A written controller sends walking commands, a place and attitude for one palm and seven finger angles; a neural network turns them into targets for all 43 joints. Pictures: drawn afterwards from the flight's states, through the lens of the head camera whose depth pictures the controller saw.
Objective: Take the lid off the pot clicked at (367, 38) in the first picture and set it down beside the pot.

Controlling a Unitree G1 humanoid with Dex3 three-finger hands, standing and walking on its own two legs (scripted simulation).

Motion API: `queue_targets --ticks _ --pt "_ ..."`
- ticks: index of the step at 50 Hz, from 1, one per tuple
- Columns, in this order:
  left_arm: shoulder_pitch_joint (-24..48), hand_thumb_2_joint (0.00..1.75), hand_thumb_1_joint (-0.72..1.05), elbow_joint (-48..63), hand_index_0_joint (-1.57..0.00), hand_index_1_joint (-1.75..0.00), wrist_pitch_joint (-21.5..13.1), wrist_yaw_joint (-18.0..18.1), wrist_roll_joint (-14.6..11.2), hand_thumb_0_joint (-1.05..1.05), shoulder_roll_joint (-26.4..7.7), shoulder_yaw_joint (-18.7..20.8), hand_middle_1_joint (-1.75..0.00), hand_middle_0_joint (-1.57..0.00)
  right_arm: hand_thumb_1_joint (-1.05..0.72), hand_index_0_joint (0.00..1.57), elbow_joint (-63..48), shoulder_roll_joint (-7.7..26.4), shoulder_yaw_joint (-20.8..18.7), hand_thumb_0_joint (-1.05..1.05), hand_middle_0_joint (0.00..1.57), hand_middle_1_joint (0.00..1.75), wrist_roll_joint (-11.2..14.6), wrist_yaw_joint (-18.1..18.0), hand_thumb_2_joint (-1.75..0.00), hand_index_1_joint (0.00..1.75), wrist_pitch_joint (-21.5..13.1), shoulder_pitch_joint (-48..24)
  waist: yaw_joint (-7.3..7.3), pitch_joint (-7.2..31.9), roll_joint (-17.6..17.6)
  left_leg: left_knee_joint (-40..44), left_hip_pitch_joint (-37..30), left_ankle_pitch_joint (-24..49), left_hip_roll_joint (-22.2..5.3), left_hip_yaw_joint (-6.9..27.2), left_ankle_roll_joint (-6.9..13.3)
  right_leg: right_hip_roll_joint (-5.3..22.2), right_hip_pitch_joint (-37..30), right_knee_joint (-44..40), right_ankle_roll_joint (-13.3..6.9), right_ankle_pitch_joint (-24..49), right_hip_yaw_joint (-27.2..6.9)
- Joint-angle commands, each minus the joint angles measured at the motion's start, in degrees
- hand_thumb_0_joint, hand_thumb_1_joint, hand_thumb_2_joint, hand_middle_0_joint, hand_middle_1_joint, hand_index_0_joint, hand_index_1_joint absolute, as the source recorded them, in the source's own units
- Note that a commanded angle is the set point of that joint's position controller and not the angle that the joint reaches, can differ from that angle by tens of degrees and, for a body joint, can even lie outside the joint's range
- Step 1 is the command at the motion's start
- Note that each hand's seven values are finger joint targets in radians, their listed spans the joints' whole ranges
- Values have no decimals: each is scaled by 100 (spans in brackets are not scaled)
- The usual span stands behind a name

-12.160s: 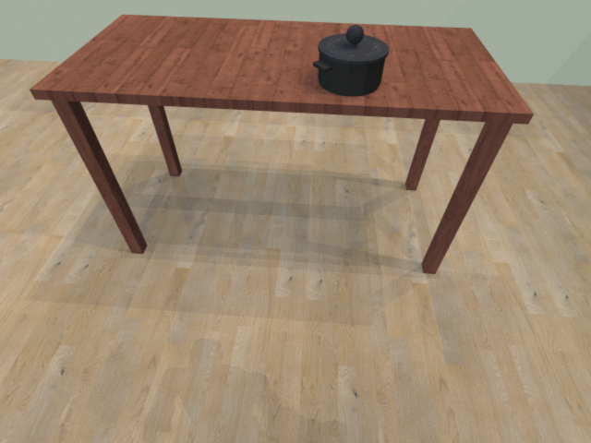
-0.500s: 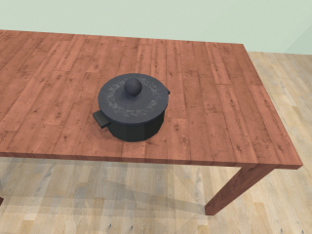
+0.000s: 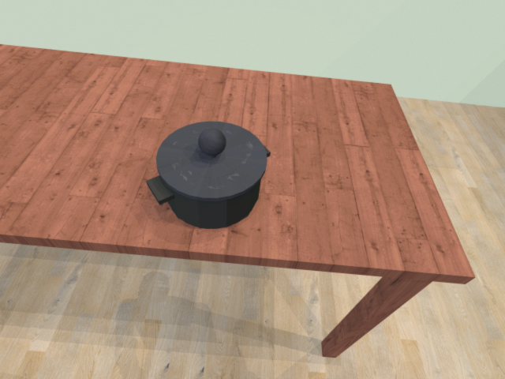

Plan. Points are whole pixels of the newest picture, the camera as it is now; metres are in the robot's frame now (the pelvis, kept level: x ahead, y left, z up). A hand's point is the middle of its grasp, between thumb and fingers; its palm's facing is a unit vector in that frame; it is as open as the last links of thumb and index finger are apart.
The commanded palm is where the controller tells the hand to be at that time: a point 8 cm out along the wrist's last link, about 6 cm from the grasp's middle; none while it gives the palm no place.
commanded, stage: come to a stop and stand still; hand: left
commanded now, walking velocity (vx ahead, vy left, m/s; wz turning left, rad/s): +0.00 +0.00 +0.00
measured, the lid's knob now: (212, 142) +0.45 +0.11 +0.13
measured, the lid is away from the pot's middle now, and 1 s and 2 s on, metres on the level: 0.00 0.00 0.00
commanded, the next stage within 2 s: look again from close up in 0.76 s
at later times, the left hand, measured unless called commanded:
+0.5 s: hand out of the picture -0.01 +0.22 -0.17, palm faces +0.04 -0.97 -0.25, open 7.3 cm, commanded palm none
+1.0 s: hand out of the picture -0.06 +0.20 -0.17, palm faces +0.03 -0.98 -0.20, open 7.4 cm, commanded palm none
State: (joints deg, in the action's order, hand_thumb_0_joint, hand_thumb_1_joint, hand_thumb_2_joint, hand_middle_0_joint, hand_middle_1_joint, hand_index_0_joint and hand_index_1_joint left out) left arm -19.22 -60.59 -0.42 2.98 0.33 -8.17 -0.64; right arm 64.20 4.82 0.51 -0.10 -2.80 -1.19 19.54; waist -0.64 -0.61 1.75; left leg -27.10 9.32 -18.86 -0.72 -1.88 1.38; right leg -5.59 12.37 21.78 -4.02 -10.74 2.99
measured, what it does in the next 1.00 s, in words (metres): shifts its weight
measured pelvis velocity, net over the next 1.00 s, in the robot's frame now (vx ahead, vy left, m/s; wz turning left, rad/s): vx -0.04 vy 0.04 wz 0.00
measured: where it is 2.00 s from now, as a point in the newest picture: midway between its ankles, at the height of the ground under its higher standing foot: outside the picture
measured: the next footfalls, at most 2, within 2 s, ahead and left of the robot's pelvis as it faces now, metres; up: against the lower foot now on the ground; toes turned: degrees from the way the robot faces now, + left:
none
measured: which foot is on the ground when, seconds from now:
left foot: down 0.00-1.00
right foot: down 0.00-1.00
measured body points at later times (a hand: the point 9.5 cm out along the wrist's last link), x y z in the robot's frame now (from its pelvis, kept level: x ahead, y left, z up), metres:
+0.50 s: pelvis -0.03 +0.05 +0.00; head -0.04 +0.02 +0.45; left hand -0.01 +0.27 -0.15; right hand +0.01 -0.18 -0.17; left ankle -0.05 +0.10 -0.74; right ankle +0.01 -0.07 -0.74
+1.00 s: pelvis -0.04 +0.04 +0.00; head -0.05 +0.02 +0.45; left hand -0.06 +0.25 -0.16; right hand -0.04 -0.18 -0.17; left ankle -0.05 +0.10 -0.74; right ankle +0.01 -0.07 -0.74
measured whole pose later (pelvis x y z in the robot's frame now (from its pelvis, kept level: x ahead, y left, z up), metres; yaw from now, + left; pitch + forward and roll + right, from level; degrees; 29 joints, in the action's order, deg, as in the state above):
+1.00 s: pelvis -0.04 +0.04 +0.00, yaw +0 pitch -2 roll +0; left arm -20.1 -63.6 -0.4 2.5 0.8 -6.8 -1.4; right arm 64.6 8.3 0.4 -0.9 -1.3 -0.6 17.2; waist 0.0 -0.2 -1.7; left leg -25.0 8.4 -15.1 4.6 -3.7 5.0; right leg -0.3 14.9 27.3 -1.3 -10.7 1.2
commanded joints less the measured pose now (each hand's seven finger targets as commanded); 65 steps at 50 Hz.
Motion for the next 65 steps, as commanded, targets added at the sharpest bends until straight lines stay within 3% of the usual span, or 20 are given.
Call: queue_targets --ticks 1,2,3,5,7,9,11,12,16,20,22,30,37,39,42,50,52,56,65 --pt "-526 90 90 70 -20 -30 -130 25 -20 0 -458 55 -30 -20 -90 20 -56 376 -33 0 20 30 47 -17 -90 30 -94 584 5 34 -334 636 385 1372 -602 460 58 1249 -833 -184 331 1839 -973" --pt "-224 90 90 325 -20 -30 -216 103 -9 0 -944 96 -30 -20 -90 20 -488 736 -125 0 20 30 -151 25 -90 30 -24 349 268 -384 -983 678 375 1990 72 623 55 878 -445 574 53 1888 -971" --pt "-408 90 90 314 -20 -30 -102 46 -48 0 -640 52 -30 -20 -90 20 -540 751 -176 0 20 30 -49 40 -90 30 -102 45 35 -165 -1043 424 281 1887 -420 582 32 1078 -121 347 -15 755 -690" --pt "-419 90 90 272 -20 -30 -114 41 -60 0 -477 11 -30 -20 -90 20 -539 732 -143 0 20 30 -51 32 -90 30 -121 38 85 125 -876 430 192 2023 -428 696 98 1066 -234 343 -95 801 -593" --pt "-338 90 90 280 -20 -30 -114 50 -74 0 -505 43 -30 -20 -90 20 -563 753 -160 0 20 30 -63 28 -90 30 -87 40 88 220 -413 377 204 1794 -410 808 139 1095 -232 350 -102 701 -633" --pt "-207 90 90 271 -20 -30 -110 49 -71 0 -407 26 -30 -20 -90 20 -555 840 -171 0 20 30 -55 45 -90 30 -52 -16 106 -63 39 466 368 1385 -398 886 167 1085 24 325 -78 404 -673" --pt "-142 90 90 301 -20 -30 -119 46 -53 0 -406 34 -30 -20 -90 20 -542 889 -179 0 20 30 -57 75 -90 30 -30 -44 126 -303 124 552 477 1138 -374 949 189 1089 226 306 -71 229 -735" --pt "-87 90 90 296 -20 -30 -101 40 -46 0 -486 51 -30 -20 -90 20 -551 896 -170 0 20 30 -66 84 -90 30 -13 -78 119 -349 -65 654 504 1040 -385 998 193 1084 275 329 -73 107 -720" --pt "-87 90 90 275 -20 -30 -110 51 -39 0 -479 62 -30 -20 -90 20 -523 970 -165 0 20 30 -81 102 -90 30 -32 -142 108 -439 -150 737 428 1301 -399 1059 211 1040 327 441 -34 263 -718" --pt "-72 90 90 255 -20 -30 -84 45 -21 0 -521 85 -30 -20 -90 20 -572 1045 -172 0 20 30 -98 109 -90 30 -32 -246 87 -396 -285 883 363 1100 -422 1081 217 1025 315 456 1 226 -726" --pt "-44 90 90 249 -20 -30 -68 36 -8 0 -584 106 -30 -20 -90 20 -599 1050 -161 0 20 30 -95 116 -90 30 -29 -260 78 -306 -144 932 313 1044 -473 1085 218 1025 258 450 26 214 -672" --pt "-127 90 90 142 -20 -30 -65 19 17 0 -581 81 -30 -20 -90 20 -551 1095 -141 0 20 30 -88 120 -90 30 -27 -358 79 -385 -307 1043 279 736 -438 1028 204 1070 281 322 53 256 -785" --pt "-233 90 90 41 -20 -30 -82 0 37 0 -628 70 -30 -20 -90 20 -423 998 -120 0 20 30 -67 132 -90 30 -6 -266 92 -343 -109 994 256 434 -427 934 221 1133 312 149 38 103 -858" --pt "-270 90 90 7 -20 -30 -80 2 40 0 -582 53 -30 -20 -90 20 -362 988 -117 0 20 30 -66 134 -90 30 -9 -265 77 -448 -228 1028 374 229 -416 937 218 1142 353 112 45 -5 -904" --pt "-315 90 90 -50 -20 -30 -93 -4 40 0 -611 54 -30 -20 -90 20 -289 901 -113 0 20 30 -53 138 -90 30 -11 -161 78 -356 -91 987 342 289 -424 901 223 1158 295 65 43 -8 -889" --pt "-414 90 90 -168 -20 -30 -112 6 36 0 -477 42 -30 -20 -90 20 -58 772 -94 0 20 30 -55 118 -90 30 -38 41 80 -426 -233 946 379 395 -409 852 215 1170 335 78 26 65 -965" --pt "-420 90 90 -193 -20 -30 -103 2 38 0 -502 46 -30 -20 -90 20 -33 713 -99 0 20 30 -45 120 -90 30 -31 105 62 -449 -54 955 443 313 -428 856 225 1168 315 26 36 -44 -917" --pt "-451 90 90 -222 -20 -30 -122 10 37 0 -410 53 -30 -20 -90 20 58 644 -98 0 20 30 -55 110 -90 30 -43 223 90 -455 -193 895 396 384 -376 794 213 1198 386 -1 11 -85 -1047" --pt "-461 90 90 -242 -20 -30 -122 15 41 0 -347 64 -30 -20 -90 20 140 531 -96 0 20 30 -45 96 -90 30 -64 376 79 -512 -132 906 444 459 -404 764 213 1189 356 -7 25 6 -1041"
